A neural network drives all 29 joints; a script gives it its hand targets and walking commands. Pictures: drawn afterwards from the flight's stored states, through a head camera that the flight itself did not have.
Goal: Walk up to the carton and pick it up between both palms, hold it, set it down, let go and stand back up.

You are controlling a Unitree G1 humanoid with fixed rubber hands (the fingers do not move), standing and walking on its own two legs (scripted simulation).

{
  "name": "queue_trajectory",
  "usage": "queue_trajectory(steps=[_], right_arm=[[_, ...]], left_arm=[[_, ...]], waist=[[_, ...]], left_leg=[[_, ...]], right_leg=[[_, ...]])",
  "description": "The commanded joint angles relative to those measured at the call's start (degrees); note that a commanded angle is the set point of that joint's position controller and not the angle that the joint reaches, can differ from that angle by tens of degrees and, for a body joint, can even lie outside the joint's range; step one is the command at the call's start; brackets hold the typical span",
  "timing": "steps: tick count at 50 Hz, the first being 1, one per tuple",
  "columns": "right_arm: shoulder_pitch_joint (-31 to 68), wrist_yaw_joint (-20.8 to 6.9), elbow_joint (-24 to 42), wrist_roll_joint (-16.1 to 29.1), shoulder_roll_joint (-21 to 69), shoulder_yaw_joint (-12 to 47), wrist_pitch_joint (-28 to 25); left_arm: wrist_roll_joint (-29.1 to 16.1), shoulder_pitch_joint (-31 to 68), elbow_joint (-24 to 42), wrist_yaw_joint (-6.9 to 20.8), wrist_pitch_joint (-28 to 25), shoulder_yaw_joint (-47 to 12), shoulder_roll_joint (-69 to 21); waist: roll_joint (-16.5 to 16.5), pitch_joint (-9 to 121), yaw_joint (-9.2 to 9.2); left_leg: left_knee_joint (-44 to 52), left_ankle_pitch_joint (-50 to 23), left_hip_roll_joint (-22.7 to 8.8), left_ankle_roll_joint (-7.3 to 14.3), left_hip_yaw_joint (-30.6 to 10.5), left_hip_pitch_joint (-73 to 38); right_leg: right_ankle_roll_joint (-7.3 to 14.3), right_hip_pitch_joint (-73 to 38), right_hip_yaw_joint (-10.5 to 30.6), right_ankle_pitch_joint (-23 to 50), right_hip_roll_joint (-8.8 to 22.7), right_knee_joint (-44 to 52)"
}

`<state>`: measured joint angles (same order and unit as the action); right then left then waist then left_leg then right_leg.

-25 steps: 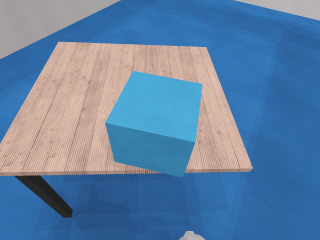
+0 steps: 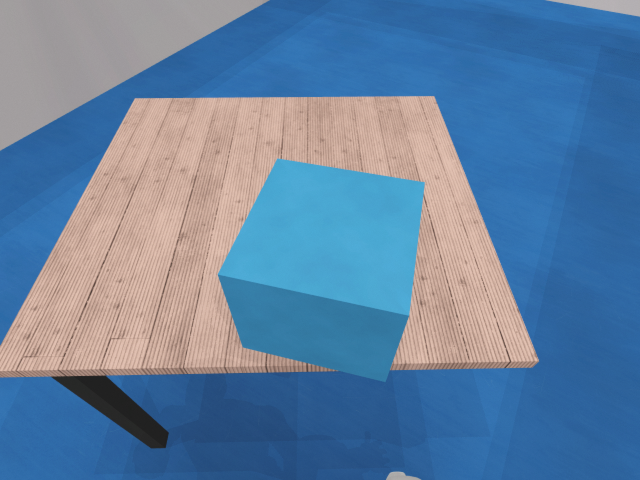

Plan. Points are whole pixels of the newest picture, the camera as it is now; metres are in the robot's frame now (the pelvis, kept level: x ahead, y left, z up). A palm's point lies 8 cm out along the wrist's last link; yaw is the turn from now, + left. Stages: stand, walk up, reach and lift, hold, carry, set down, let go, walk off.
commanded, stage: walk up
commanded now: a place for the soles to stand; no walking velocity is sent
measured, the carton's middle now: (330, 268) +0.43 +0.01 +0.00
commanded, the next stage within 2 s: reach and lift in 0.90 s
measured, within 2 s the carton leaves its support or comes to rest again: neither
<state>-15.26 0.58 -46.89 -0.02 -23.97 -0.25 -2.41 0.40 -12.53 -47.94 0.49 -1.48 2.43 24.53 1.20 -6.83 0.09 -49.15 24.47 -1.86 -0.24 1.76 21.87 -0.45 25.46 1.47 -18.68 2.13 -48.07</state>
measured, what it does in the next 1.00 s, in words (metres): stands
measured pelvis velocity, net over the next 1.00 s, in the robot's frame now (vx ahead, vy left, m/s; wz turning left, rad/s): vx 0.00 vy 0.01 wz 0.01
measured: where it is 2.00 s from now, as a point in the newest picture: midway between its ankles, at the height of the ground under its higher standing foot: outside the picture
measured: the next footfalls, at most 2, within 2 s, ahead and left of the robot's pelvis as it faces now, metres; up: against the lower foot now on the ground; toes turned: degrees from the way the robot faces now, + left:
none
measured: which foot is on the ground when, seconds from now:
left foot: down 0.00-1.00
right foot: down 0.00-1.00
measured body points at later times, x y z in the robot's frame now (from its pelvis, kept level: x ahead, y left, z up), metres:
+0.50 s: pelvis +0.01 +0.01 +0.00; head +0.03 +0.02 +0.45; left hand +0.10 +0.33 -0.11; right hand +0.13 -0.31 -0.09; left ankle +0.02 +0.13 -0.70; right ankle +0.06 -0.14 -0.70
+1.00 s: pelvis +0.00 +0.01 +0.00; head +0.04 +0.01 +0.45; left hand +0.11 +0.33 -0.11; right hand +0.14 -0.31 -0.11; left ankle +0.02 +0.13 -0.70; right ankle +0.06 -0.14 -0.70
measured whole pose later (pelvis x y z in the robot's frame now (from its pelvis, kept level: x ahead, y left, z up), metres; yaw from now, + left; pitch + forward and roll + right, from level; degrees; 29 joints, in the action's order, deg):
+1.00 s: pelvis +0.00 +0.01 +0.00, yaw +1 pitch -3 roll -1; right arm -4.9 -3.1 -55.8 -1.3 -23.1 -4.0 -8.5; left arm 1.2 -8.6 -44.9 -1.5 12.8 1.4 23.6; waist -1.0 -8.1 0.1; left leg -50.6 25.7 -2.1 -0.1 0.8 21.9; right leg -1.0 24.4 0.8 -20.9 1.8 -48.2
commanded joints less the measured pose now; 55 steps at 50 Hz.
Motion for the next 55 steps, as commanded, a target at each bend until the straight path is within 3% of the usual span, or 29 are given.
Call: queue_trajectory(steps=[1, 2, 3, 4, 6, 7, 8, 9, 10, 12, 14, 18, 23, 26, 28, 29, 33, 35, 37, 39, 42, 45, 46, 47, 48, 52, 55], right_arm=[[2.4, 0.3, 0.7, 0.0, -11.8, -4.2, 0.4], [1.1, 0.1, -0.1, -0.2, -11.7, -4.4, 0.6], [-0.2, -0.1, -1.0, -0.6, -11.6, -4.6, 0.6], [0.2, -0.3, -1.3, -0.7, -12.3, -4.7, 0.3], [3.1, -0.4, -0.8, -0.8, -14.7, -5.0, -0.2], [4.9, -0.4, -0.4, -0.9, -15.5, -4.9, -0.3], [6.7, -0.4, 0.4, -0.9, -15.5, -4.8, -0.3], [7.9, -0.4, 0.6, -0.8, -14.9, -4.5, -0.2], [7.9, -0.4, 0.7, -0.5, -13.7, -4.1, -0.1], [6.3, -0.4, 0.4, -0.2, -12.2, -3.8, 0.1], [4.9, -0.5, -0.2, -0.4, -13.0, -4.2, 0.1], [7.5, -0.5, 0.3, -0.6, -13.5, -4.0, 0.0], [7.2, -0.6, 1.4, -0.8, -13.1, -4.3, 1.0], [5.9, -0.7, 1.4, -0.9, -12.9, -4.8, 1.5], [5.9, -0.9, 1.3, -0.9, -13.1, -5.0, 1.6], [6.0, -1.0, 1.2, -1.1, -13.2, -4.9, 1.5], [7.8, -1.2, 1.5, -1.3, -13.7, -5.0, 1.4], [8.4, -1.2, 2.0, -1.4, -13.1, -4.8, 1.5], [7.7, -1.2, 2.1, -1.2, -12.8, -4.8, 1.6], [6.5, -1.1, 1.7, -1.3, -13.0, -5.0, 1.7], [5.8, -1.3, 1.7, -1.4, -13.5, -5.2, 1.5], [7.9, -1.3, 2.2, -1.3, -13.8, -5.2, 1.4], [21.6, -3.1, -14.2, -9.5, -5.4, -13.3, -9.9], [18.9, -4.1, -14.7, -8.8, -8.5, -14.7, -10.8], [18.1, -4.4, -15.1, -8.9, -9.9, -15.3, -10.9], [15.4, -4.1, -9.7, -7.7, -8.4, -16.2, -13.9], [11.4, -2.2, -2.3, -5.8, -6.3, -14.9, -14.8]], left_arm=[[0.4, 1.4, 0.5, -1.6, -2.0, 3.2, 15.7], [0.6, 3.4, 0.9, -1.4, -1.9, 3.1, 15.9], [0.6, 5.6, 1.2, -1.4, -1.7, 2.8, 15.4], [0.2, 6.9, 1.5, -1.2, -1.4, 2.3, 13.8], [-0.1, 4.6, 0.7, -1.0, -0.9, 1.5, 10.8], [0.0, 3.4, 0.0, -1.1, -0.9, 1.4, 10.5], [0.0, 2.1, -0.5, -1.1, -1.1, 1.5, 10.6], [0.0, 1.4, -0.9, -1.1, -1.4, 1.7, 11.1], [0.3, 1.2, -0.7, -1.1, -1.8, 2.0, 11.7], [0.6, 3.3, -0.3, -1.1, -2.1, 2.1, 13.2], [0.3, 5.7, 0.4, -1.1, -1.8, 1.6, 12.7], [0.2, 4.0, -0.3, -1.1, -1.7, 1.4, 11.3], [0.2, 2.9, -0.2, -1.8, -2.2, 2.3, 13.8], [0.4, 3.4, 0.3, -2.0, -2.4, 2.5, 14.5], [0.3, 3.9, 0.8, -2.1, -2.1, 2.6, 14.6], [0.3, 4.4, 0.9, -2.1, -2.0, 2.4, 14.0], [0.3, 3.2, 0.6, -1.8, -1.9, 2.1, 12.2], [0.5, 1.9, 0.1, -1.9, -2.2, 2.3, 12.5], [0.6, 2.3, 0.3, -1.9, -2.3, 2.5, 13.8], [0.7, 3.0, 0.6, -2.0, -2.3, 2.6, 14.3], [0.5, 4.2, 1.1, -2.0, -2.1, 2.3, 13.2], [0.4, 3.1, 0.7, -2.0, -2.1, 2.2, 12.5], [0.9, 21.6, 13.1, -3.1, 13.1, 0.4, 6.3], [1.6, 19.2, 15.7, -3.9, 17.5, -0.5, 3.7], [2.8, 18.7, 16.7, -3.8, 18.8, 0.5, 3.1], [1.6, 17.5, 26.4, -3.6, 21.7, 2.8, 5.6], [1.4, 13.8, 29.7, -2.7, 21.5, 4.3, 6.5]], waist=[[-0.3, 8.0, -0.43], [0.6, 7.6, 0.8], [0.5, 6.3, 1.76], [-1.6, 4.8, 1.9], [-7.9, 5.0, 0.14], [-8.2, 4.1, -0.84], [-7.3, 4.1, -1.53], [-6.1, 4.7, -2.12], [-4.9, 5.8, -2.12], [-1.6, 6.4, -0.26], [-2.5, 6.5, 0.92], [-5.2, 8.3, -0.75], [-3.7, 8.3, -0.06], [-1.2, 8.2, 0.61], [-0.5, 8.1, 0.55], [-2.9, 7.3, 0.64], [-6.0, 6.1, -0.55], [-5.3, 6.1, -1.07], [-2.4, 6.6, -0.37], [-1.7, 6.2, 0.34], [-3.9, 7.0, 0.65], [-5.1, 7.6, -0.54], [-9.3, -0.5, 2.46], [-11.8, -0.3, 3.04], [-12.2, 0.2, 2.82], [-3.2, 9.8, 2.68], [4.3, 14.1, 0.95]], left_leg=[[4.1, -5.4, -0.5, 2.9, -4.3, 2.5], [5.4, 0.0, -0.2, 3.4, -3.6, 0.5], [9.5, 0.8, -1.1, 3.9, -4.9, -1.1], [15.1, 1.9, -2.6, 5.0, -8.8, -2.2], [22.9, 7.0, -8.8, 8.2, -18.7, -0.4], [23.7, 4.6, -11.2, 9.2, -20.3, 2.6], [22.8, 2.2, -11.1, 9.0, -19.5, 4.8], [20.8, 0.2, -9.5, 7.7, -16.1, 6.7], [18.2, -1.5, -7.6, 6.3, -13.1, 7.2], [14.0, -4.6, -3.3, 4.0, -8.8, 3.2], [15.4, -4.3, -3.5, 4.4, -9.8, -1.0], [18.5, -4.6, -6.4, 5.8, -13.1, 2.3], [13.0, -11.4, -3.9, 4.9, -9.5, 1.4], [10.8, -11.0, -2.5, 4.5, -8.3, 0.3], [12.2, -8.3, -2.8, 4.9, -8.9, 0.4], [14.0, -6.4, -3.2, 5.3, -9.9, 0.5], [19.6, 1.2, -5.3, 6.7, -13.8, 3.9], [18.8, 1.2, -5.0, 6.3, -13.2, 5.2], [15.6, -1.7, -3.5, 5.1, -10.9, 4.2], [13.8, -4.3, -2.5, 4.5, -9.5, 2.7], [16.7, -3.8, -3.7, 5.7, -11.7, 0.8], [18.3, -3.4, -5.0, 6.4, -13.5, 3.0], [17.9, 15.0, -5.3, -0.9, 0.8, 22.4], [19.2, 16.7, -8.0, 1.0, -1.2, 27.9], [19.4, 15.4, -8.5, 1.6, -0.2, 31.0], [13.3, -0.7, -5.0, -0.7, 2.4, 8.9], [10.1, -9.7, -1.7, -1.0, 3.3, -3.0]], right_leg=[[9.8, -5.5, 18.2, -4.4, 11.2, 18.2], [10.5, -3.3, 17.8, -9.1, 11.8, 18.7], [9.3, -0.9, 15.5, -10.7, 10.3, 17.3], [6.7, 1.8, 11.1, -10.9, 6.6, 14.6], [2.7, 0.6, 0.6, -9.2, 0.3, 5.9], [2.1, -2.5, -2.3, -7.7, -0.7, 4.7], [2.3, -5.2, -2.2, -7.0, -0.6, 6.3], [2.6, -8.7, -1.4, -4.5, -0.1, 9.2], [3.5, -11.1, 1.6, -2.2, 1.4, 11.7], [5.4, -6.7, 8.9, -1.9, 5.0, 15.2], [5.1, -3.2, 7.3, -2.0, 4.6, 14.3], [3.4, -8.5, 2.0, 1.4, 2.3, 10.4], [4.8, -7.7, 5.7, 6.0, 4.7, 12.1], [6.4, -5.9, 9.4, 2.8, 6.8, 13.8], [6.4, -5.0, 8.7, -0.2, 6.6, 13.2], [5.7, -4.0, 7.4, -2.4, 5.7, 12.8], [4.0, -5.8, 2.1, -6.4, 2.1, 10.5], [4.3, -7.4, 3.2, -5.9, 2.4, 11.9], [5.2, -7.0, 6.1, -4.2, 4.4, 13.6], [6.0, -5.2, 8.3, -3.2, 5.8, 14.1], [4.8, -4.1, 4.6, -2.8, 3.9, 11.3], [3.9, -6.9, 1.8, -1.4, 2.4, 9.5], [1.9, -13.7, -8.2, -4.8, -4.4, -1.1], [2.2, -20.7, -8.9, -0.5, -6.5, -5.2], [2.0, -24.8, -8.9, 2.3, -6.4, -6.1], [3.2, -13.0, -7.8, 3.9, -2.9, 2.6], [3.1, -10.2, -5.5, 12.1, -1.9, 7.1]])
